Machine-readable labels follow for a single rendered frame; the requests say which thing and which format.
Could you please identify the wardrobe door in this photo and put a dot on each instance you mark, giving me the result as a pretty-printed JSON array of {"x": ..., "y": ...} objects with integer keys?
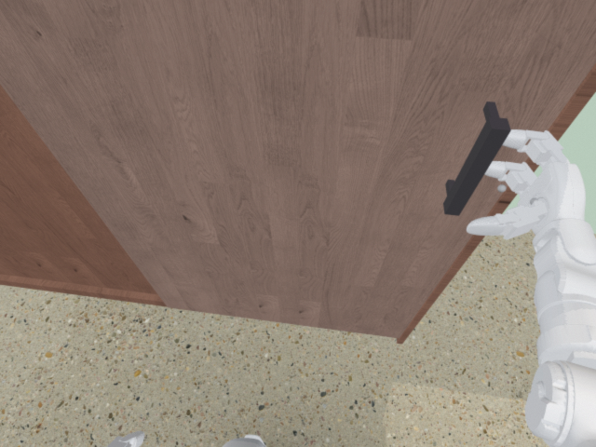
[
  {"x": 48, "y": 229},
  {"x": 286, "y": 160}
]

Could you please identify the robot right forearm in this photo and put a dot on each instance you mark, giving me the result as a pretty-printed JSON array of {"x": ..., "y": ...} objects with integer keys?
[{"x": 565, "y": 292}]

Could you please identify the handle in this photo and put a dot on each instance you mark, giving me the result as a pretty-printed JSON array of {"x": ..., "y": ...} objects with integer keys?
[{"x": 490, "y": 140}]

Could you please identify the robot right hand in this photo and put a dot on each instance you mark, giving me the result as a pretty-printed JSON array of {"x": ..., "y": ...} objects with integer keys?
[{"x": 559, "y": 188}]

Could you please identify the robot right upper arm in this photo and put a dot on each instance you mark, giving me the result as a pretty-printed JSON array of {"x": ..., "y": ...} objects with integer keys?
[{"x": 561, "y": 407}]

